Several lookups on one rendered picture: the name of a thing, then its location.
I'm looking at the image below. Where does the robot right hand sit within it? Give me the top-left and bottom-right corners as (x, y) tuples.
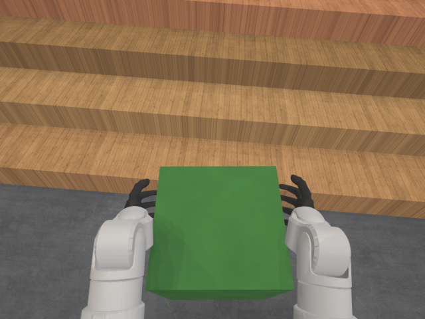
(279, 175), (315, 226)

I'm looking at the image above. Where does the right robot forearm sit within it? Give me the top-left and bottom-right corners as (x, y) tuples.
(285, 207), (357, 319)

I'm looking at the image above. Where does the left robot forearm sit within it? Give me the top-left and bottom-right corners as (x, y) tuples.
(80, 206), (153, 319)

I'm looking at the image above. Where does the robot left hand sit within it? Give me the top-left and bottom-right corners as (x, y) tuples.
(124, 179), (157, 218)

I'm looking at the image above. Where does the carton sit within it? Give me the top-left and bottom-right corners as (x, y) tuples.
(145, 166), (294, 300)

